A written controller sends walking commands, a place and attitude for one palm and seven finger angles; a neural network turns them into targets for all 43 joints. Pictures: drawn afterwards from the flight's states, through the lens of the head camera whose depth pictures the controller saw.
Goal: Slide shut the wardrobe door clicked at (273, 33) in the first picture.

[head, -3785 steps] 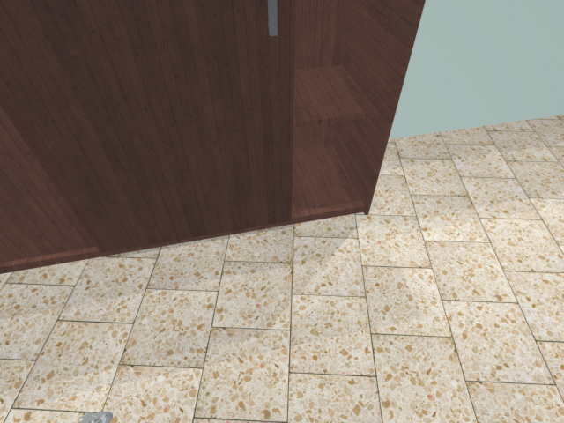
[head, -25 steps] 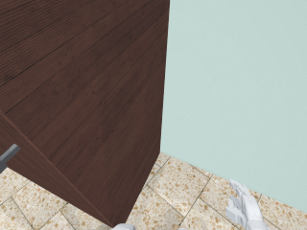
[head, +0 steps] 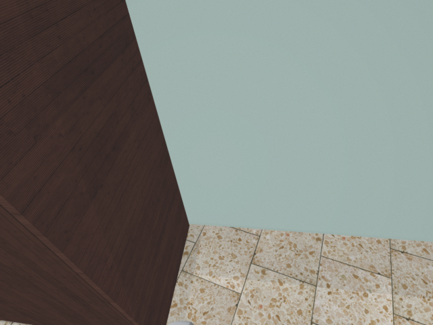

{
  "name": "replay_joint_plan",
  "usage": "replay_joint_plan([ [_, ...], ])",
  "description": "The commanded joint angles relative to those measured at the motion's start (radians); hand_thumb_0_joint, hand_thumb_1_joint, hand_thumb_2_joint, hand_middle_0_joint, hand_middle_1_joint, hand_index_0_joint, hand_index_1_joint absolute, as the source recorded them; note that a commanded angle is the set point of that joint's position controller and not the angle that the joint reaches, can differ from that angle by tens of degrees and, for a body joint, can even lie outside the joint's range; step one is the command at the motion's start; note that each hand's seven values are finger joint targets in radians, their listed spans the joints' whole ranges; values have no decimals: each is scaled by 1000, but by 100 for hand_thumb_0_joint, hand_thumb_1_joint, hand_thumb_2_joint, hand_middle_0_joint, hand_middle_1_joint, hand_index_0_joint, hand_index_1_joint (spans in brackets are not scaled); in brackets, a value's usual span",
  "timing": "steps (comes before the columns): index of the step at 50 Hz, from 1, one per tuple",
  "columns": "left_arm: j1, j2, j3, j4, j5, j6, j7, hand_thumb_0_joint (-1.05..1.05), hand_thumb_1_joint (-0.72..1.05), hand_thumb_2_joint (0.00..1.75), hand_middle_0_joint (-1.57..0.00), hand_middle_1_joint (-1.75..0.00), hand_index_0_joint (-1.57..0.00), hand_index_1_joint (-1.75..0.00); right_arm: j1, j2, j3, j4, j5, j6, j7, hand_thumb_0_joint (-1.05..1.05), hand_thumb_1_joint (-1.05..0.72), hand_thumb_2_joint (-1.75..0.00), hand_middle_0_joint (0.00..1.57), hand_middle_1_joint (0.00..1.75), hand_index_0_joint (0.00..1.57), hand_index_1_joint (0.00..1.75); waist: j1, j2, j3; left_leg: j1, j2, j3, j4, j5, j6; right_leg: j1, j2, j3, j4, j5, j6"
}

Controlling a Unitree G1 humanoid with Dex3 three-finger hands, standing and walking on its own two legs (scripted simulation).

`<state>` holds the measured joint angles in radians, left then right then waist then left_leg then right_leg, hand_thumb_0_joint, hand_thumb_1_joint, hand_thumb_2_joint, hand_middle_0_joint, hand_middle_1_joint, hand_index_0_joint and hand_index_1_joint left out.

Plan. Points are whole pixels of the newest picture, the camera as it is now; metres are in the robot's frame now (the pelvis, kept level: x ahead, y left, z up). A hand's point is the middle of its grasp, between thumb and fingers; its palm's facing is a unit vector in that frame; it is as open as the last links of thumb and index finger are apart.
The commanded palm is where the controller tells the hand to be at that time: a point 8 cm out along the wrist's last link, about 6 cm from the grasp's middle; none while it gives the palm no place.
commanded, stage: stop walking and hold the door there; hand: left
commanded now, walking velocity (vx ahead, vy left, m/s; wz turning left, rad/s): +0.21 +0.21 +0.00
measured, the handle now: out of the picture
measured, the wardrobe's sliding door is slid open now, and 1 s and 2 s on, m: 0.00 0.00 0.00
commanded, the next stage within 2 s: none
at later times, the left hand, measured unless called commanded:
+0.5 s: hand out of the picture +0.17 +0.39 +0.21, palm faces +0.77 -0.54 -0.33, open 7.4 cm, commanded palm +0.12 +0.39 +0.19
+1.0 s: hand out of the picture +0.17 +0.39 +0.20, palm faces +0.61 -0.73 -0.30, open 6.9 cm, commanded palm +0.12 +0.39 +0.19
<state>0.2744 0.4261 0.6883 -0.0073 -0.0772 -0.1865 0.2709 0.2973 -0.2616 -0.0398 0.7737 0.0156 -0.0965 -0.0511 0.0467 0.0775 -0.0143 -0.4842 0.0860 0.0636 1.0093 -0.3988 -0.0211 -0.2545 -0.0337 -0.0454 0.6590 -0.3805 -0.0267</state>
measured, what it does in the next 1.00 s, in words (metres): steps to the left: left foot, then right foot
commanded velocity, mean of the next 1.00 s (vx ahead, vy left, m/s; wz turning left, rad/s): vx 0.03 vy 0.10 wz -0.01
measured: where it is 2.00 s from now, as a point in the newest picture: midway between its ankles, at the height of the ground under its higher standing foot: outside the picture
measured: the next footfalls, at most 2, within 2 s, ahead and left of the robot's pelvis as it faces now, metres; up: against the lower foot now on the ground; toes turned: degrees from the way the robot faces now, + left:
left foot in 0.24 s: +0.08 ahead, +0.15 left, +0.00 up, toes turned +4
right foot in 0.50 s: +0.02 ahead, -0.08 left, +0.00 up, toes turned -6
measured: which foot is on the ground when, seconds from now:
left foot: up 0.00-0.22, down 0.24-0.54, up 0.56-0.78, down 0.80-1.00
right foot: down 0.00-0.26, up 0.28-0.48, down 0.50-0.86, up 0.88-1.00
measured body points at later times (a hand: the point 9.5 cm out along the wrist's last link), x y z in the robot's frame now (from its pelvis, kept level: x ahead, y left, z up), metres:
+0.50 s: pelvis -0.02 +0.02 +0.01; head -0.03 +0.01 +0.45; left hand +0.13 +0.42 +0.22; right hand +0.16 -0.18 -0.08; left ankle +0.04 +0.14 -0.72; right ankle -0.02 -0.08 -0.72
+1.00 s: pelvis -0.09 +0.10 +0.00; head -0.08 +0.09 +0.45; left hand +0.13 +0.43 +0.22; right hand +0.08 -0.16 -0.08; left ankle -0.02 +0.16 -0.72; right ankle -0.11 -0.03 -0.67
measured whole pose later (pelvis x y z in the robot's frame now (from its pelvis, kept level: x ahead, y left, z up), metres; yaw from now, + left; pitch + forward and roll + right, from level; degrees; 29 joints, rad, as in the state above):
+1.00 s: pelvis -0.09 +0.10 +0.00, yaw -3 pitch -2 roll +0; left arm 0.15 0.38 0.49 -0.19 -0.04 -0.21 0.23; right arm 0.16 -0.24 -0.05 0.63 0.03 -0.09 -0.05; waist 0.03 0.03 0.06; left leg -0.32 -0.01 0.16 0.53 -0.19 0.10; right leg -0.41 -0.08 -0.05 1.01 -0.45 0.02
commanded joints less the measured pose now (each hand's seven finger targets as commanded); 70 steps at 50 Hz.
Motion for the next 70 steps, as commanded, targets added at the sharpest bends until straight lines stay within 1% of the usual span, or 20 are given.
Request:
replay_joint_plan([
  [1, -83, 363, 56, -95, 55, -108, -69, 0, 90, 90, -45, -140, -45, -140, -160, -127, -41, -171, 2, -61, -7, 0, -90, -90, 20, 30, 20, 30, -28, -213, 23, -99, -18, -89, 100, 45, 7, 88, -252, 295, -342, 399, -97],
  [7, -63, 337, 28, -149, 66, -127, -71, 0, 90, 90, -45, -140, -45, -140, -172, -104, -57, -196, -5, -58, -6, 0, -90, -90, 20, 30, 20, 30, -24, -220, 76, 202, -37, -4, -315, 31, 41, -115, -236, 246, -413, 10, -94],
  [10, -49, 275, -34, -265, 67, -136, -75, 0, 90, 90, -45, -140, -45, -140, -138, -106, -61, -218, -3, -72, -12, 0, -90, -90, 20, 30, 20, 30, -51, -57, 51, 373, -45, 25, -535, 57, 50, -164, -151, 185, -267, -41, -57],
  [13, -37, 252, -76, -396, 70, -148, -81, 0, 90, 90, -45, -140, -45, -140, -139, -111, -46, -256, 7, -71, -7, 0, -90, -90, 20, 30, 20, 30, -47, 232, -16, 353, 251, -346, -761, 36, 181, -207, 26, 1, 175, -126, 28],
  [23, -79, 258, -87, -325, 74, -89, -80, 0, 90, 90, -45, -140, -45, -140, -154, -94, -8, -257, 12, -81, -12, 0, -90, -90, 20, 30, 20, 30, -33, 124, 37, 73, 137, -97, -734, -216, 93, 123, 31, -51, -156, 69, 37],
  [27, -105, 352, 1, -165, 57, -48, -71, 0, 90, 90, -45, -140, -45, -140, -143, -83, -17, -240, 13, -65, -13, 0, -90, -90, 20, 30, 20, 30, -36, -246, 19, 130, -57, -13, -274, -4, 15, -42, -226, 409, -438, 203, -94],
  [30, -110, 339, 4, -161, 61, -64, -65, 0, 90, 90, -45, -140, -45, -140, -174, -82, -6, -228, 10, -66, -12, 0, -90, -90, 20, 30, 20, 30, -29, -165, -18, 66, -52, -82, -223, -70, 12, 109, -286, 346, -300, 705, -119],
  [35, -75, 313, -8, -184, 63, -68, -62, 0, 90, 90, -45, -140, -45, -140, -210, -81, -14, -250, 6, -20, -19, 0, -90, -90, 20, 30, 20, 30, -32, -206, -44, 106, -68, -35, -342, -18, 8, 151, -292, 230, -199, 914, -83],
  [41, -141, 237, -132, -320, 57, -78, -75, 0, 90, 90, -45, -140, -45, -140, -199, -99, -38, -270, 19, 6, -23, 0, -90, -90, 20, 30, 20, 30, -44, -126, -114, 314, 22, -15, -553, 288, 36, -34, -219, 161, -107, 489, 2],
  [44, -159, 168, -197, -378, 58, -99, -91, 0, 90, 90, -45, -140, -45, -140, -203, -122, -35, -297, 25, -5, -10, 0, -90, -90, 20, 30, 20, 30, -49, 220, -45, 139, 206, -257, -798, -6, 156, -102, -16, -33, 295, -140, 55],
  [46, -185, 174, -214, -399, 69, -121, -92, 0, 90, 90, -45, -140, -45, -140, -191, -107, -47, -277, 16, -32, -6, 0, -90, -90, 20, 30, 20, 30, -51, 107, -36, 149, 204, -257, -787, -74, 209, -154, -34, 1, 462, -112, 44],
  [50, -238, 88, -305, -409, 60, -80, -106, 0, 90, 90, -45, -140, -45, -140, -194, -87, -29, -268, 14, -40, -4, 0, -90, -90, 20, 30, 20, 30, -45, 1, -33, 188, 181, -219, -869, -203, 124, -110, -13, -45, 318, -76, 44],
  [55, -264, 81, -328, -418, 43, -23, -98, 0, 90, 90, -45, -140, -45, -140, -210, -86, -8, -303, -18, -22, -17, 0, -90, -90, 20, 30, 20, 30, -28, 138, -81, 175, 81, -87, -861, -167, -76, 215, 89, -134, -198, -145, -13],
  [56, -263, 97, -323, -408, 48, -13, -104, 0, 90, 90, -45, -140, -45, -140, -197, -79, -3, -300, -17, -15, -10, 0, -90, -90, 20, 30, 20, 30, -22, 48, -86, 137, 25, -50, -707, -144, -99, 253, 46, -66, -336, -113, -56],
  [58, -362, 153, -315, -435, 53, -16, -108, 0, 90, 90, -45, -140, -45, -140, -188, -58, 10, -284, -4, 1, -3, 0, -90, -90, 20, 30, 20, 30, -36, -314, -24, 33, -41, -7, -120, -9, -23, 56, -351, 468, -507, -109, -248],
  [61, -386, 105, -297, -350, 31, -21, -100, 0, 90, 90, -45, -140, -45, -140, -192, -70, 12, -266, 10, 4, -3, 0, -90, -90, 20, 30, 20, 30, -42, -264, -38, -96, -28, -52, -112, -10, -12, 215, -262, 260, -362, 347, -204],
  [65, -346, 69, -357, -438, 46, -37, -100, 0, 90, 90, -45, -140, -45, -140, -202, -56, 18, -262, 0, 10, -33, 0, -90, -90, 20, 30, 20, 30, -55, -112, -62, 283, -60, 75, -489, 201, 16, 60, -157, 65, -177, 456, -91],
  [66, -356, 46, -393, -512, 46, -44, -107, 0, 90, 90, -45, -140, -45, -140, -178, -64, 9, -273, -2, 4, -36, 0, -90, -90, 20, 30, 20, 30, -75, -24, -107, 443, -33, 31, -535, 266, 35, -37, -118, 39, -36, 381, -48],
  [68, -382, -17, -471, -607, 28, -63, -116, 0, 90, 90, -45, -140, -45, -140, -185, -82, 6, -306, 3, -11, -24, 0, -90, -90, 20, 30, 20, 30, -82, 261, -157, 564, 334, -505, -722, 344, 191, -268, 52, 18, 359, -236, 34],
  [70, -349, -10, -467, -602, 24, -59, -128, 0, 90, 90, -45, -140, -45, -140, -213, -53, 17, -296, 1, -20, -16, 0, -90, -90, 20, 30, 20, 30, -81, 79, -85, 379, 365, -570, -829, -60, 201, -253, 11, 116, 474, -163, 25],
])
